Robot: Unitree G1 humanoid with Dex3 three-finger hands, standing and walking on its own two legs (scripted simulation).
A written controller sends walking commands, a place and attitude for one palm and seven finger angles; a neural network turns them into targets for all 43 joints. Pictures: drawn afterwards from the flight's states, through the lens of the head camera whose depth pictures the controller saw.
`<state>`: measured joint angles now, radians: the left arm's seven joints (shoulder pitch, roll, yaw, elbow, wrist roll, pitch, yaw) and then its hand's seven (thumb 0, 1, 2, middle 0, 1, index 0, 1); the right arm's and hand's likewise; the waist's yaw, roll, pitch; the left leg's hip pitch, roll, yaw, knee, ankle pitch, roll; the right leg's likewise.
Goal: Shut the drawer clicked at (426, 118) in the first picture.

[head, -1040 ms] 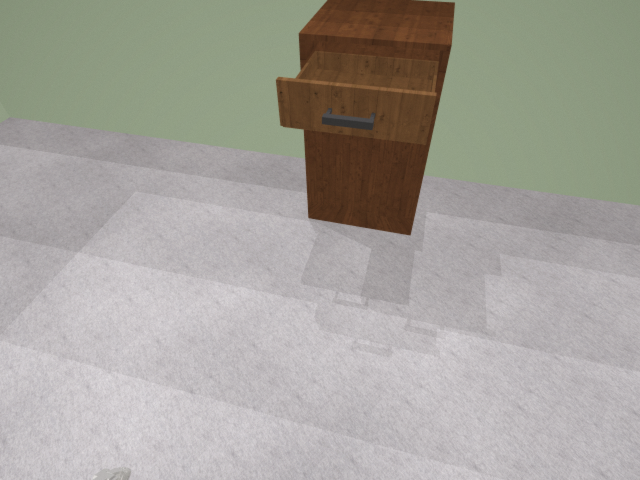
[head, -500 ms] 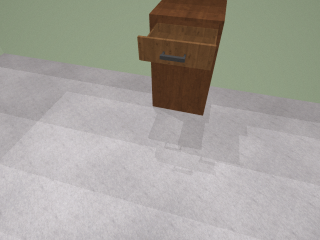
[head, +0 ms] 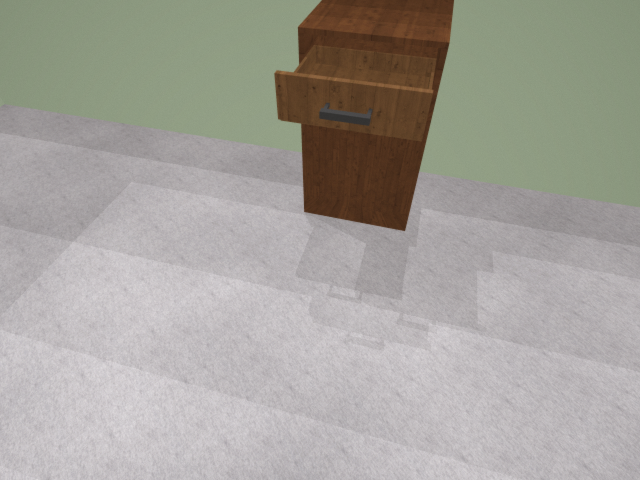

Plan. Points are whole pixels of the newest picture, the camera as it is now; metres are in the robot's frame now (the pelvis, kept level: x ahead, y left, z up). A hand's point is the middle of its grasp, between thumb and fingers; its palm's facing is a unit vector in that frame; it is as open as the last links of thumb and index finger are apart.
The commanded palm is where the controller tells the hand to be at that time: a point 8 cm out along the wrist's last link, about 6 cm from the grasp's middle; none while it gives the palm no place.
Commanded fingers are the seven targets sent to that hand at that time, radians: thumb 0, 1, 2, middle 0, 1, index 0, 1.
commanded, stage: look at it before walking up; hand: left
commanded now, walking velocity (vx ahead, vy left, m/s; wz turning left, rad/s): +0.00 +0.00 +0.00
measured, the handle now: (346, 112) +1.02 -0.01 -0.05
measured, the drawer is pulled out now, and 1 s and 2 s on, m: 0.30 0.30 0.30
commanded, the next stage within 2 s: walk to a spot facing it in 0.40 s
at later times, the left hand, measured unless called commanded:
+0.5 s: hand out of the picture +0.07 +0.24 -0.16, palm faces -0.02 -0.95 -0.33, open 7.4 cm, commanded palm none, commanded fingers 0.00 0.90 0.90 -0.20 -0.30 -0.20 -0.30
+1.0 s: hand out of the picture +0.16 +0.18 -0.18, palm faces -0.14 -0.98 -0.16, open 7.4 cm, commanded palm none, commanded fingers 0.00 0.90 0.90 -0.20 -0.30 -0.20 -0.30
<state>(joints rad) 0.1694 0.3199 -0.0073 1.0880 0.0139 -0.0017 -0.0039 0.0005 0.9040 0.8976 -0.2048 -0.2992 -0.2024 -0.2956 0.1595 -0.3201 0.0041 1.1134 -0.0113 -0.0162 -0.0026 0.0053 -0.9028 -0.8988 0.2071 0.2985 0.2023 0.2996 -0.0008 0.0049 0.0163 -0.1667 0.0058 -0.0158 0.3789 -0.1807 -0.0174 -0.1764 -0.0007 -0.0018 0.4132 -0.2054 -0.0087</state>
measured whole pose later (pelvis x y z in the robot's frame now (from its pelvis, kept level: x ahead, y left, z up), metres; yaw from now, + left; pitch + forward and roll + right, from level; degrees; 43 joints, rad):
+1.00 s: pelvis +0.11 +0.00 -0.01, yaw -8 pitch -1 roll +1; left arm 0.26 0.19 0.04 1.05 0.02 0.01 -0.04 0.01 0.91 0.90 -0.20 -0.30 -0.20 -0.29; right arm 0.48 -0.13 -0.01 1.17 -0.03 -0.08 -0.03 0.00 -0.90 -0.90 0.21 0.30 0.20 0.30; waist -0.03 -0.02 0.06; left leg 0.04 0.04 0.13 0.35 -0.37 -0.02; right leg -0.52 -0.06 -0.07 0.89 -0.34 -0.04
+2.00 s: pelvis +0.43 -0.03 +0.00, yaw -11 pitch -1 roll +0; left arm 0.26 0.18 0.08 1.06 0.03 0.03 -0.02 0.00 0.91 0.90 -0.20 -0.30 -0.19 -0.29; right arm 0.40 -0.09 -0.02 1.11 -0.02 -0.07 -0.03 0.00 -0.92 -0.90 0.20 0.30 0.20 0.30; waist -0.01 -0.06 0.01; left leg -0.08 0.01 0.23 0.31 -0.21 0.05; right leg -0.59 -0.11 -0.01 1.05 -0.16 0.02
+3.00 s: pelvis +0.65 -0.12 -0.01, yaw -12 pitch -3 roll +0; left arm 0.37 0.14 0.03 1.15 0.02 0.02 0.04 0.00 0.91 0.90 -0.20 -0.30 -0.20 -0.29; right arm 0.10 -0.11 -0.01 1.03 0.00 -0.04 -0.05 -0.04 -0.94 -0.90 0.21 0.30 0.20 0.30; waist 0.05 -0.05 0.09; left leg -0.25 0.02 0.16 0.48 -0.19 0.06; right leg -0.32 -0.07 -0.04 0.91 -0.50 0.03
